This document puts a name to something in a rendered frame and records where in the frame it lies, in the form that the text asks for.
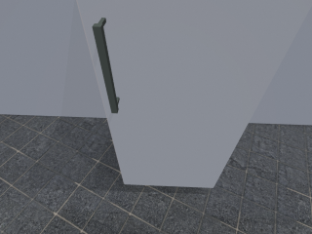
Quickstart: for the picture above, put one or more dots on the fridge door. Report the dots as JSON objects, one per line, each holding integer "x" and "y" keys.
{"x": 189, "y": 75}

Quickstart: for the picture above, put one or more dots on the handle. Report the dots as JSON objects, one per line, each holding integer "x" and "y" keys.
{"x": 104, "y": 60}

